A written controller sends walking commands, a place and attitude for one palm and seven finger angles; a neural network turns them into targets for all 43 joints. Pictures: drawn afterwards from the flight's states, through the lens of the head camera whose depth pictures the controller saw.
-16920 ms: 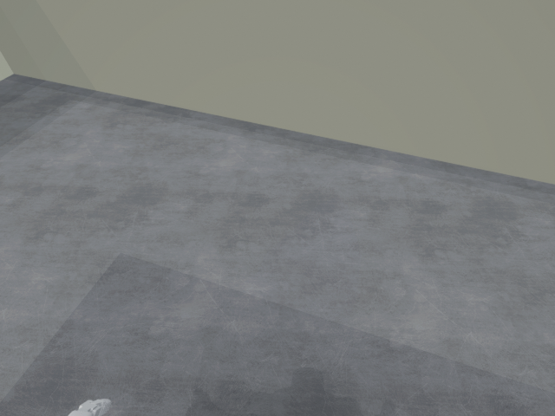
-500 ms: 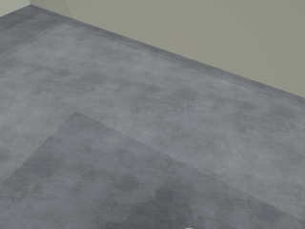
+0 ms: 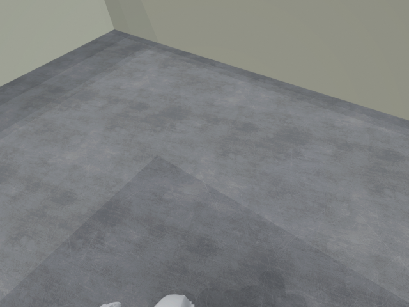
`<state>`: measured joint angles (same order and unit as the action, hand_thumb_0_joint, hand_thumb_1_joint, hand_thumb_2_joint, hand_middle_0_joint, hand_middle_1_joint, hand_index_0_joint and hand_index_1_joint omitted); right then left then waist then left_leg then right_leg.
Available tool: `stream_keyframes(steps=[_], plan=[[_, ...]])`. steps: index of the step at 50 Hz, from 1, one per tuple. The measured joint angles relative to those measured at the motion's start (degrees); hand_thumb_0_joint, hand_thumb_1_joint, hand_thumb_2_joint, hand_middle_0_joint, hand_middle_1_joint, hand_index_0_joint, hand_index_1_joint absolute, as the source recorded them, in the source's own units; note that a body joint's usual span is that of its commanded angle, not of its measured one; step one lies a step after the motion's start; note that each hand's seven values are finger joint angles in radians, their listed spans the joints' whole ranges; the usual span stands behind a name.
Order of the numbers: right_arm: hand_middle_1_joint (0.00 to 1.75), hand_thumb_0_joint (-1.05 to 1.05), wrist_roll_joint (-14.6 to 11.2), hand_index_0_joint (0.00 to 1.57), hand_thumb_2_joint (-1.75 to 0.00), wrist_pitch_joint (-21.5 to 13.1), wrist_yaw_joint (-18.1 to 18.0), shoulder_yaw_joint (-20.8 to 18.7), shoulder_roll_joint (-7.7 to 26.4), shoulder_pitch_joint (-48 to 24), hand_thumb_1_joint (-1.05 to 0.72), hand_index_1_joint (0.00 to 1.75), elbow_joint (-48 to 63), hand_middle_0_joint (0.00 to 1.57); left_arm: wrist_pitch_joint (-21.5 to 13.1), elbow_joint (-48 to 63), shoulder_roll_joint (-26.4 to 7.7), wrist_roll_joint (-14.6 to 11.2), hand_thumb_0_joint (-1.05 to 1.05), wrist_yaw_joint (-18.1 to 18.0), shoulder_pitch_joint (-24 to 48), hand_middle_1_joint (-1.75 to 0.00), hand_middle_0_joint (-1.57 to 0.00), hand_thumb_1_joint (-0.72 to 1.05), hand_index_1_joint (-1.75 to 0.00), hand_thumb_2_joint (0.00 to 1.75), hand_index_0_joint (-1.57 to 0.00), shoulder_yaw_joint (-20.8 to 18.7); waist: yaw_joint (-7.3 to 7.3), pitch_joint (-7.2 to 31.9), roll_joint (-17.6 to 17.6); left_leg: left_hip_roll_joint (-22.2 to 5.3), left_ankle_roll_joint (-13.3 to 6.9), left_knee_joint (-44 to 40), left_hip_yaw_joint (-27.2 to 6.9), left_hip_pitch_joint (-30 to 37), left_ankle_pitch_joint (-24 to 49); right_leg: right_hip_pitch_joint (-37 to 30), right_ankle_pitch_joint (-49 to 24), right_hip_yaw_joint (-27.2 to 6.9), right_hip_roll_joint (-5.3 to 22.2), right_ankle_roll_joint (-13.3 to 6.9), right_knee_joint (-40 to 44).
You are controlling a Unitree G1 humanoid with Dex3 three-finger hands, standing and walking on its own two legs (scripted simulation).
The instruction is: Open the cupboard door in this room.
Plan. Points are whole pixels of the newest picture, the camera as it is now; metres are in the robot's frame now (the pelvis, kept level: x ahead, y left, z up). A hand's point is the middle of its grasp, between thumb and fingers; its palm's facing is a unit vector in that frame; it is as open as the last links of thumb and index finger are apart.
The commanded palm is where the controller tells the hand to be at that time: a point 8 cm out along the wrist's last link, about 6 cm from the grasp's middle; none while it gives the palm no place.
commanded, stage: turn or walk to find it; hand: left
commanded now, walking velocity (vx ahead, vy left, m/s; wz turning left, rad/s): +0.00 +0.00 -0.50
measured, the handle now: out of the picture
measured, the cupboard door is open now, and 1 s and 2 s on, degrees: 0 0 0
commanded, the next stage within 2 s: none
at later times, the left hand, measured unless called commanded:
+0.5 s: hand out of the picture +0.02 +0.21 -0.17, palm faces -0.10 -0.97 -0.23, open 7.4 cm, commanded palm none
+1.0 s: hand out of the picture +0.10 +0.17 -0.17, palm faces -0.38 -0.90 -0.23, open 7.4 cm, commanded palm none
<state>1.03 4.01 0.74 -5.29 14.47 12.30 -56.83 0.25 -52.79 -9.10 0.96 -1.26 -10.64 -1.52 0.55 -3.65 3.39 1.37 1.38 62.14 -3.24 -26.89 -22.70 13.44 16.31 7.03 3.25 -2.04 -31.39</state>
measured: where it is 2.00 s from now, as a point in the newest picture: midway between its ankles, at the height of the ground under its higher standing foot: outside the picture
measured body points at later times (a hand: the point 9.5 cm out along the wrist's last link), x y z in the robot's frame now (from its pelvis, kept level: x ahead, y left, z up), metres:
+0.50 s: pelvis -0.04 +0.01 +0.00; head -0.01 +0.01 +0.45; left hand +0.02 +0.26 -0.15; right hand -0.01 -0.24 -0.15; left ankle -0.04 +0.14 -0.74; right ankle -0.06 -0.10 -0.69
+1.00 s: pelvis -0.06 +0.01 -0.01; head -0.02 +0.00 +0.44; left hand +0.12 +0.21 -0.15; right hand -0.09 -0.27 -0.14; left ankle -0.01 +0.13 -0.73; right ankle -0.07 -0.11 -0.74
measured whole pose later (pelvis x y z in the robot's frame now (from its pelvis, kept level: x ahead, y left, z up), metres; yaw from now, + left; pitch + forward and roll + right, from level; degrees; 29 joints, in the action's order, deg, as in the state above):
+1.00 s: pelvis -0.06 +0.01 -0.01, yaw -26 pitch +0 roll +0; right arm 0.2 1.4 -1.1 -3.1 13.9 8.8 -53.1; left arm 2.8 -53.4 -13.4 1.1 0.3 -9.5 -3.6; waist -1.2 -4.0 -1.0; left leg -2.1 2.5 36.2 1.8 -16.7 -20.1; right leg 19.6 12.2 -3.8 -3.0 -1.2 -31.5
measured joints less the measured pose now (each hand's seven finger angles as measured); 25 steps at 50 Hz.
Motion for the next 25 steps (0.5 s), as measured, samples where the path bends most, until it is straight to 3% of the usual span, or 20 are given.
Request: stream_keyframes(steps=[2, 6, 10, 13, 15, 17, 20, 22, 25], plan=[[0.3, 0.01, 0.0, 0.2, -0.9, -0.3, -0.1, 0.2, 0.0, 0.1, -0.91, 0.3, -0.6, 0.2, -0.1, -1.1, 0.3, 0.1, 0.01, -0.1, -1.2, -0.3, -0.2, 0.91, -0.3, 0.9, -0.2, 0.2, -0.32, 0.2, -0.3, -1.4, 0.3, -0.9, 0.6, 1.1, 1.6, -0.5, -1.0, 0.1, -0.1, -0.2, 1.5], [0.3, 0.01, -0.2, 0.2, -0.9, -1.0, -0.7, 1.1, -1.0, 0.0, -0.91, 0.3, -2.1, 0.2, -0.3, -3.8, 0.4, 0.4, 0.01, 0.2, -3.9, -0.3, -0.2, 0.91, -0.3, 0.9, -0.2, 0.5, -1.59, 0.9, -1.3, -3.9, 0.7, -13.3, 2.2, 7.3, 0.6, -0.4, -2.4, -0.6, -1.0, -0.6, 3.4], [0.3, 0.01, -0.5, 0.19, -0.9, -1.8, -1.6, 2.1, -2.3, -1.2, -0.91, 0.3, -3.1, 0.2, 0.3, -6.4, 0.2, 0.3, 0.01, 0.6, -5.7, -0.3, -0.2, 0.91, -0.3, 0.9, -0.2, -0.2, -3.05, 1.0, -2.4, -4.1, 0.6, -24.1, 3.9, 12.8, 0.3, 1.5, -3.4, -1.9, -2.4, -0.6, 3.3], [0.3, 0.01, -0.8, 0.2, -0.9, -3.0, -2.2, 2.7, -3.4, -2.2, -0.91, 0.3, -3.2, 0.2, 1.3, -8.0, -0.4, -0.2, 0.01, 0.6, -6.4, -0.3, -0.2, 0.91, -0.3, 0.9, -0.2, -0.9, -3.42, 0.7, -3.4, -3.9, -0.1, -33.7, 5.7, 17.2, 4.1, 3.6, -3.4, -2.9, -3.3, 0.1, 1.3], [0.3, 0.01, -0.7, 0.2, -0.9, -3.4, -2.5, 2.9, -4.9, -2.8, -0.91, 0.3, -3.1, 0.2, 2.3, -8.9, -1.3, -0.5, 0.01, 0.8, -6.4, -0.3, -0.2, 0.91, -0.3, 0.9, -0.2, -1.5, -3.74, 0.0, -5.6, -3.3, -0.6, -33.7, 7.5, 17.6, 4.1, 5.0, -0.8, -4.6, -2.9, 0.9, -1.9], [0.3, 0.01, -0.4, 0.2, -0.9, -3.6, -2.8, 3.1, -5.6, -2.8, -0.91, 0.3, -2.5, 0.2, 3.6, -9.2, -1.8, -0.4, 0.01, 1.1, -6.1, -0.3, -0.2, 0.91, -0.3, 0.9, -0.2, -1.9, -3.55, -0.2, -5.8, -3.9, -0.9, -33.7, 8.7, 17.9, 4.3, 7.9, 6.4, -5.4, -3.2, 2.3, -11.1], [0.3, 0.0, -0.1, 0.2, -0.9, -3.4, -3.0, 2.7, -5.9, -2.8, -0.91, 0.3, -2.1, 0.2, 4.3, -8.5, -2.3, -0.2, 0.01, 1.5, -5.2, -0.3, -0.2, 0.91, -0.3, 0.9, -0.2, -2.7, -3.32, -0.7, -5.1, -5.0, -0.9, -33.8, 10.0, 18.2, 4.7, 11.2, 9.7, -5.4, -2.8, 3.5, -23.1], [0.3, 0.0, 0.1, 0.2, -0.9, -3.2, -2.8, 2.3, -5.5, -3.0, -0.92, 0.3, -1.9, 0.2, 4.2, -7.5, -2.6, -0.1, 0.01, 1.7, -4.4, -0.3, -0.2, 0.91, -0.3, 0.9, -0.2, -3.1, -3.27, -1.0, -4.4, -5.8, -0.7, -33.4, 10.9, 18.1, 4.8, 11.5, 10.1, -4.9, -2.0, 4.0, -25.1], [0.3, 0.0, 0.3, 0.2, -0.9, -3.1, -2.3, 1.7, -4.7, -3.2, -0.92, 0.3, -1.5, 0.2, 4.0, -5.9, -3.0, 0.0, 0.01, 1.9, -3.0, -0.3, -0.2, 0.91, -0.29, 0.9, -0.2, -3.2, -2.91, -1.5, -3.2, -7.2, -0.1, -32.0, 12.4, 17.5, 4.2, 9.5, 10.2, -3.5, -0.9, 4.5, -21.0]])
